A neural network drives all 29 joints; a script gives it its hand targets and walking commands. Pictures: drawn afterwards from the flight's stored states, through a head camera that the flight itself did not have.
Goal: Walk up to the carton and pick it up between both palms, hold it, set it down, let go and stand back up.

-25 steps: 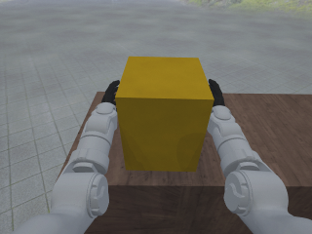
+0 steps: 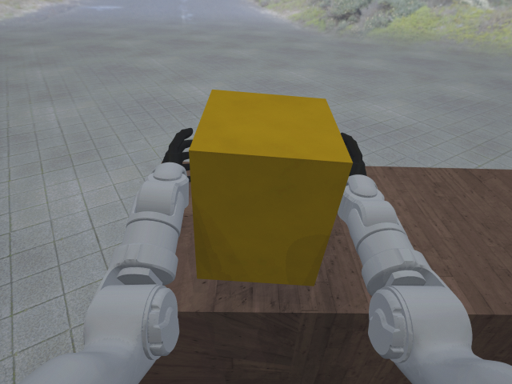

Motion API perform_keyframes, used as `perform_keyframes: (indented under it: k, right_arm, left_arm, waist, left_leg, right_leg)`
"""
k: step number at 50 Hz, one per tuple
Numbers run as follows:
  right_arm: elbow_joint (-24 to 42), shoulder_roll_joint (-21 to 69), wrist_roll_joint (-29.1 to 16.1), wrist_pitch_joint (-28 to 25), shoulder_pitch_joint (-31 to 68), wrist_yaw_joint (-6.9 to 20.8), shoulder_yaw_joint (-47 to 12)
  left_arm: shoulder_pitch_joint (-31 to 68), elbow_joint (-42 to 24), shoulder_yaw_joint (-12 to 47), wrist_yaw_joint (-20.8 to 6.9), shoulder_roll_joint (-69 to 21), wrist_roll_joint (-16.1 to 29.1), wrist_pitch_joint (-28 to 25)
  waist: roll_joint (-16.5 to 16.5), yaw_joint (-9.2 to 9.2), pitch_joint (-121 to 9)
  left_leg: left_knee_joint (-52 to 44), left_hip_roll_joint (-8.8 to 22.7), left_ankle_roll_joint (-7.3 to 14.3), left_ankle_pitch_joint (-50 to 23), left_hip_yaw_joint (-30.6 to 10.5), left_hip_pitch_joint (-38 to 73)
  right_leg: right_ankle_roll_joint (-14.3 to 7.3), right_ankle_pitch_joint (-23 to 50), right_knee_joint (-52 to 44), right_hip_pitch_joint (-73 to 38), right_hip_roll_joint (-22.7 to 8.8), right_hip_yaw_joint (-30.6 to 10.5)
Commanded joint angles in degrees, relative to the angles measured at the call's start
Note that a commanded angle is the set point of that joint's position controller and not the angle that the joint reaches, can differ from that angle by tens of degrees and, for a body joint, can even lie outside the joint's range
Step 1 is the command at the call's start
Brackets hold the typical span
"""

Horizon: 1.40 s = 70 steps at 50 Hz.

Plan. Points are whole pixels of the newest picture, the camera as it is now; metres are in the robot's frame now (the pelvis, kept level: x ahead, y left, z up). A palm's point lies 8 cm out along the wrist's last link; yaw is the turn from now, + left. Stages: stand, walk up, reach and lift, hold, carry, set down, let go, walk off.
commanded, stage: reach and lift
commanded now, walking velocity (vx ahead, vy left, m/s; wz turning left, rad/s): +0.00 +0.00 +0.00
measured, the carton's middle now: (262, 186) +0.39 +0.01 +0.17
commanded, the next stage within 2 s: hold in 0.40 s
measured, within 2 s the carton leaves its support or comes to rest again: neither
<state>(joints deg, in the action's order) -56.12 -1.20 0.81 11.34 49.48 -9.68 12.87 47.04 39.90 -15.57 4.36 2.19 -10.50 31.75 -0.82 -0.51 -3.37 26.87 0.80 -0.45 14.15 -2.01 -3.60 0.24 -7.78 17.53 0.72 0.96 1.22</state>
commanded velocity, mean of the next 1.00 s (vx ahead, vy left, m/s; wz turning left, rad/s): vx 0.00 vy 0.00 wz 0.00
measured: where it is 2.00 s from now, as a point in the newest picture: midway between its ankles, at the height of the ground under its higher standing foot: outside the picture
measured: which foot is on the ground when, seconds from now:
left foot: down 0.00-1.00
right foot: down 0.00-1.00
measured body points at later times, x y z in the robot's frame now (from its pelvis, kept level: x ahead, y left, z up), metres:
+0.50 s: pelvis +0.00 +0.00 +0.00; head -0.09 +0.01 +0.44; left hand +0.39 +0.15 +0.21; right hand +0.39 -0.14 +0.20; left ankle +0.02 +0.11 -0.74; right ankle +0.03 -0.13 -0.74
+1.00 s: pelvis -0.01 +0.00 +0.00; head -0.11 +0.01 +0.44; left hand +0.37 +0.16 +0.23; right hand +0.38 -0.14 +0.23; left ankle +0.02 +0.11 -0.74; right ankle +0.03 -0.13 -0.74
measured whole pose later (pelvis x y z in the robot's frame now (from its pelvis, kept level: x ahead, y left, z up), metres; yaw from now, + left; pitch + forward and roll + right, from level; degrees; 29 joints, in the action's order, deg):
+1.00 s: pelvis -0.01 +0.00 +0.00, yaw +0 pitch -10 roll -2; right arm -50.2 -1.5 -1.0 16.7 50.3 -9.4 11.9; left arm 47.0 32.1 -15.6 3.8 1.7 -12.1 37.5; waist -0.8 -1.3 -3.2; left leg 26.8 0.8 -0.2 13.3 -2.0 -3.6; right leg 0.3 -6.9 17.5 0.7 1.0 1.2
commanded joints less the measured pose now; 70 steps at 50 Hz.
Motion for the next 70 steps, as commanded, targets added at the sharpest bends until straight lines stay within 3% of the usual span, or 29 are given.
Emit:
perform_keyframes:
  k: [1,6,12,17,29,40,45,50,55,59,65,70]
  right_arm:
    - [17.6,30.3,-7.3,-1.3,49.2,7.9,-11.5]
    - [16.7,31.2,-6.9,-1.6,51.5,8.7,-11.1]
    - [17.8,32.8,-8.0,-1.8,52.4,8.8,-13.3]
    - [19.3,32.1,-8.9,-1.7,52.6,8.5,-14.3]
    - [23.5,32.8,-12.0,0.2,51.7,6.7,-18.0]
    - [25.3,32.4,-13.7,3.1,51.1,5.6,-19.6]
    - [29.5,33.7,-15.1,3.4,53.9,5.6,-21.2]
    - [27.1,33.2,-14.5,4.6,53.3,5.7,-20.2]
    - [23.1,32.6,-12.6,5.4,53.6,6.6,-17.1]
    - [23.7,32.6,-12.5,4.9,54.6,7.1,-16.8]
    - [23.5,33.7,-12.3,4.8,53.7,7.0,-17.6]
    - [25.8,34.3,-13.7,5.0,53.4,6.5,-19.5]
  left_arm:
    - [44.2,-11.9,19.5,-9.8,-45.2,3.4,-3.5]
    - [45.9,-10.8,17.6,-9.6,-44.2,2.2,-3.5]
    - [46.5,-12.6,17.4,-9.3,-43.8,2.1,-3.4]
    - [46.5,-14.2,19.2,-8.8,-44.8,3.2,-3.1]
    - [43.7,-17.9,19.8,-9.3,-43.5,3.5,-0.8]
    - [42.2,-19.1,19.1,-10.7,-42.2,2.0,2.0]
    - [44.5,-21.7,20.8,-10.4,-43.2,3.7,2.0]
    - [44.6,-19.9,20.1,-10.5,-42.8,2.9,2.9]
    - [46.5,-17.2,16.7,-11.4,-40.9,0.9,3.4]
    - [48.1,-18.2,18.4,-11.2,-42.1,2.1,2.9]
    - [47.6,-18.3,17.9,-11.2,-41.8,2.1,2.6]
    - [46.5,-20.3,18.6,-11.2,-41.7,2.7,2.8]
  waist:
    - [-1.5,-8.17,-12.6]
    - [-1.1,-6.88,-11.8]
    - [-0.2,-5.72,-13.5]
    - [-1.2,-6.25,-15.3]
    - [0.3,-5.95,-16.8]
    - [0.1,-6.02,-15.1]
    - [-0.1,-5.7,-18.8]
    - [-0.4,-5.96,-15.7]
    - [0.2,-5.49,-11.7]
    - [-1.2,-5.95,-13.0]
    - [-0.5,-5.4,-13.2]
    - [0.1,-5.14,-15.6]
  left_leg:
    - [-11.0,-0.9,-3.4,-12.3,-0.2,-1.5]
    - [-13.0,-0.8,-1.8,-6.3,0.1,-4.4]
    - [-12.0,-1.6,-1.3,-9.4,0.8,-2.7]
    - [-10.8,-1.0,-2.3,-13.8,0.1,0.1]
    - [-9.2,-2.0,-2.1,-19.3,0.7,1.7]
    - [-10.1,-2.5,-1.5,-16.0,0.9,-0.2]
    - [-9.7,-2.5,-1.5,-16.3,0.6,0.0]
    - [-11.5,-1.7,-1.0,-10.1,0.1,-3.0]
    - [-15.3,-0.9,0.6,1.4,-0.3,-9.2]
    - [-15.3,-0.2,0.0,1.1,-1.1,-8.8]
    - [-14.6,-0.8,0.1,-0.8,-0.4,-8.1]
    - [-12.5,-1.6,-0.3,-6.8,0.2,-4.9]
  right_leg:
    - [-0.2,1.3,-3.5,-6.7,2.5,2.3]
    - [0.3,-0.5,-3.0,-7.0,2.4,2.6]
    - [0.3,0.7,-3.1,-7.0,2.6,2.7]
    - [0.0,1.8,-3.0,-6.2,3.0,2.8]
    - [0.3,6.8,-3.4,-8.9,2.8,1.9]
    - [0.3,6.2,-3.3,-10.6,2.6,1.4]
    - [0.2,6.7,-2.7,-10.9,2.9,1.1]
    - [0.2,3.6,-2.3,-10.6,2.9,1.2]
    - [0.8,-0.5,-1.5,-11.8,2.6,1.3]
    - [0.7,-0.8,-1.0,-11.0,2.9,1.5]
    - [0.7,-0.3,-1.3,-11.0,2.8,1.3]
    - [0.6,2.1,-1.8,-11.1,2.8,1.0]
